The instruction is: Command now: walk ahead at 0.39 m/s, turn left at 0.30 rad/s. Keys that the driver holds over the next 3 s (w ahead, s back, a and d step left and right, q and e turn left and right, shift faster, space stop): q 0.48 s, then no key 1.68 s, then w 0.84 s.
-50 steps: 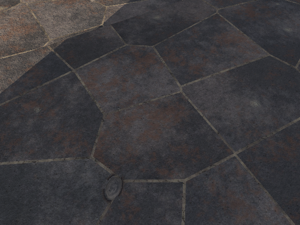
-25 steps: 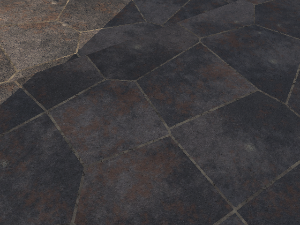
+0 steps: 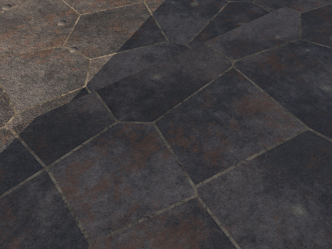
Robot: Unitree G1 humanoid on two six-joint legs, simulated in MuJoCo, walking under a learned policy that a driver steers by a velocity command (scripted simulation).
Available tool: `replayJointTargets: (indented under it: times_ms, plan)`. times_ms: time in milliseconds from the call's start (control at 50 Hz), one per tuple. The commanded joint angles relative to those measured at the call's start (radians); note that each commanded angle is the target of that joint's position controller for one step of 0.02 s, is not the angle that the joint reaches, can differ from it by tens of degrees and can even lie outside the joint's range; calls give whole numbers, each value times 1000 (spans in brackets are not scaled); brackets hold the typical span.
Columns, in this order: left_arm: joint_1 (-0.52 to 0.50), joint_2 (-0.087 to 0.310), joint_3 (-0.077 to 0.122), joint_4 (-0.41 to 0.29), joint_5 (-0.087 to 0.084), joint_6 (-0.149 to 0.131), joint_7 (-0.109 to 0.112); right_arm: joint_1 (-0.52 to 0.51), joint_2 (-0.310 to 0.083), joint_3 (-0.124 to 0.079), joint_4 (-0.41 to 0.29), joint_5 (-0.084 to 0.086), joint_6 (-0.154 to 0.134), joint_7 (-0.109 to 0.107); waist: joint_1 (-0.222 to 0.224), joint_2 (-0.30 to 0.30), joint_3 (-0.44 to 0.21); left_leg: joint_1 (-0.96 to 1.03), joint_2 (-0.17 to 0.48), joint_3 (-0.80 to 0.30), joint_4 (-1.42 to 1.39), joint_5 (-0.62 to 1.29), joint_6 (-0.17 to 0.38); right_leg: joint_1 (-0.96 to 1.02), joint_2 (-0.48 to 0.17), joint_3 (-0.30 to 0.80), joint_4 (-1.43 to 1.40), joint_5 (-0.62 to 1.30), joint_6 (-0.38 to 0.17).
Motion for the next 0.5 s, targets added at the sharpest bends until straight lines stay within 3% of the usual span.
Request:
replayJointTargets:
  times_ms: [20,40,80,160,220,300,320,340,360,380,400,420,440,460,500]
  plan:
    - [76,78,16,-9,-7,-34,10,78,-48,-18,-24,-15,24,8,-3,-90,-11,-118,53,-30,41,45,-21,90,-292,202,-248,423,-86]
    - [86,89,18,-3,-12,-41,11,76,-44,-21,-28,-13,31,9,-18,-82,-25,-127,46,-21,37,59,-29,102,-288,147,-225,580,-88]
    - [95,102,22,1,-15,-42,16,30,-37,-24,-49,-11,41,11,-23,-100,-31,-170,45,1,-4,119,-42,115,-276,64,-209,689,-84]
    - [100,93,17,8,-15,-19,32,-105,-10,-9,-107,-11,45,24,2,-135,-15,-157,36,65,-251,267,-50,113,-230,-56,-182,683,-69]
    - [139,115,25,24,-17,-7,40,-161,-9,-3,-135,-17,46,29,31,-128,-37,-117,14,105,-381,301,-33,180,-255,-77,-126,700,-74]
    - [135,140,42,25,-16,20,51,-135,-47,-16,-154,-28,44,27,22,-139,-55,-60,-22,121,-464,144,21,248,-301,-70,45,771,-64]
    - [130,146,47,22,-17,28,52,-96,-57,-23,-148,-29,38,24,8,-124,-77,-16,-41,123,-510,129,40,251,-298,-73,147,762,-54]
    - [123,155,51,17,-17,38,50,-20,-71,-32,-131,-33,24,17,-38,-67,-119,89,-52,106,-616,246,67,217,-270,-95,316,682,-17]
    - [153,153,51,-11,-15,41,46,46,-176,-60,-134,-36,10,3,-64,82,-199,271,115,-119,-654,679,126,55,-198,-112,589,332,43]
    - [194,67,34,-61,-24,56,36,28,-289,-93,-145,-9,28,-6,-6,249,-277,446,378,-498,-655,1121,349,-248,36,-57,885,-524,93]
    - [163,87,32,-48,4,74,36,43,-256,-90,-151,33,43,-4,-34,68,-323,405,370,-486,-694,918,365,-260,-26,137,920,-504,95]
    - [109,85,33,-61,-7,78,35,-31,-208,-79,-164,22,55,-11,-18,36,-198,292,329,-417,-735,706,339,-303,-46,145,912,-424,97]
    - [65,88,35,-66,-8,75,38,-95,-153,-62,-172,14,67,-17,5,-12,-92,189,263,-355,-786,555,279,-314,-71,150,830,-341,99]
    - [50,104,41,-74,4,76,40,-134,-125,-54,-182,17,72,-22,23,4,-56,139,209,-314,-807,479,231,-300,-84,152,759,-284,103]
    - [102,92,40,-57,15,96,37,-160,-111,-49,-192,6,69,-20,46,27,-98,102,158,-252,-808,499,199,-228,-63,138,718,-232,111]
